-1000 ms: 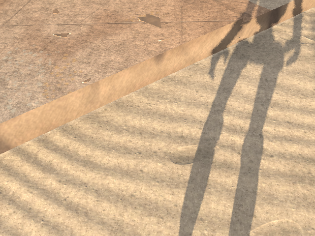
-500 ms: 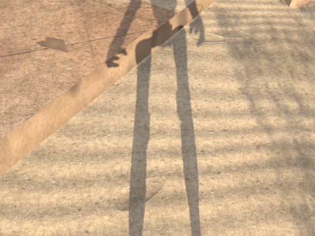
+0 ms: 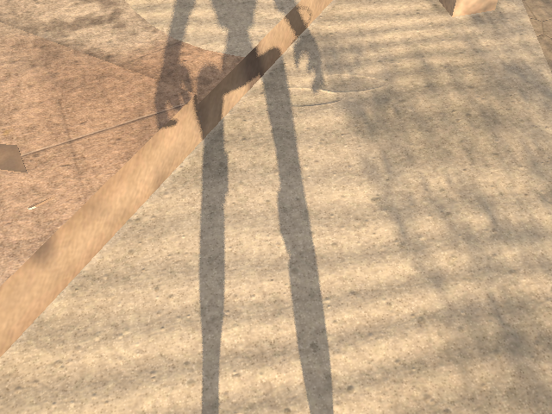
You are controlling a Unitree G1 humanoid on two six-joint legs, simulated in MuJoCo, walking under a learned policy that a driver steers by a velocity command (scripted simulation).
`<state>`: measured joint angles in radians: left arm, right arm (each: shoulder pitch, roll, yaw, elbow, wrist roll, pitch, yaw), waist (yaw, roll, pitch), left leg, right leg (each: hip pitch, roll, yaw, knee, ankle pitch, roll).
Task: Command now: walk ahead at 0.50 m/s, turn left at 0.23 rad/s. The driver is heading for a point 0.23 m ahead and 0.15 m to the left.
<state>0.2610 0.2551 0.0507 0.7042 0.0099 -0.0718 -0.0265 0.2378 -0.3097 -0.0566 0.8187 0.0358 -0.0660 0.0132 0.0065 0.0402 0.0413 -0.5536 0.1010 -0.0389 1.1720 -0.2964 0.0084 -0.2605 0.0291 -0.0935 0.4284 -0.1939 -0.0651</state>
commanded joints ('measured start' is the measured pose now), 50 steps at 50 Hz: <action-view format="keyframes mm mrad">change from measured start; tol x16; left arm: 1 -18 121 39 -37 8 -44 9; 15 31 185 53 84 -28 22 58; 17 239 32 -9 84 11 10 35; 21 10 136 24 83 -22 50 51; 50 -19 85 2 243 -5 48 63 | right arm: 1 29 -50 -17 -44 -2 19 -8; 10 -195 17 12 -130 -38 -6 35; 16 101 -194 -55 -73 -67 -13 18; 24 -181 -51 -4 -78 -67 25 4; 50 -134 -26 6 144 -36 67 -36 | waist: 1 -18 -94 -51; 13 -3 -128 -37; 17 -10 202 -448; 18 -71 81 -537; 22 11 27 -162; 31 39 57 -125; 34 -46 -168 -15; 50 -3 -40 -81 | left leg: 1 -109 42 -79 -39 116 -16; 8 -38 -31 34 -501 426 -16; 14 131 -119 79 -670 306 66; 15 284 -135 77 -740 470 90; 17 889 298 -431 -599 1212 385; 23 256 117 -184 -872 456 246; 32 105 8 -98 -890 -236 85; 36 342 -87 12 -739 8 21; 50 388 -68 7 -702 336 32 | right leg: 1 109 -287 188 -281 229 -159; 10 196 -251 -32 -219 576 -99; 15 287 -204 -46 175 749 -8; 16 77 -139 -52 432 406 45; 17 -209 -3 42 773 -496 110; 18 -208 -14 223 840 -543 112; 32 143 -114 137 45 31 73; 35 -145 -134 193 -79 -292 36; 50 58 -85 127 13 184 56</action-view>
